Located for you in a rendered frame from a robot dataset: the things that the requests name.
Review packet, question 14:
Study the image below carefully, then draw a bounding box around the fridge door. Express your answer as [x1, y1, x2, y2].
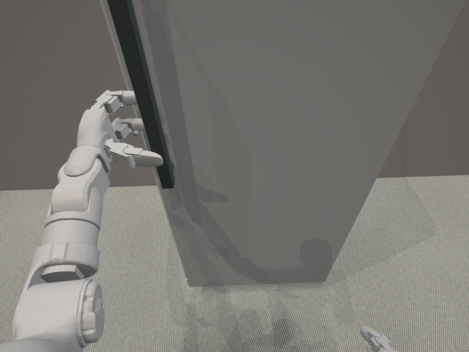
[103, 0, 466, 287]

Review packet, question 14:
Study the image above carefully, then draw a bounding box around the robot left forearm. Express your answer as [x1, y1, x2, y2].
[11, 146, 111, 341]

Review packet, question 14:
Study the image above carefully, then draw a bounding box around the robot left hand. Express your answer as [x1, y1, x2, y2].
[77, 90, 163, 169]

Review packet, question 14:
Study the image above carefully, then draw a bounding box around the left robot upper arm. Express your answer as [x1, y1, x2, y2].
[0, 279, 105, 352]

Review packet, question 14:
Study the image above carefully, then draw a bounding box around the robot right hand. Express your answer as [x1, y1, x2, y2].
[360, 326, 397, 352]

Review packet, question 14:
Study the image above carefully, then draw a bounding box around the handle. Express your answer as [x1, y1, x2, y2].
[107, 0, 175, 188]

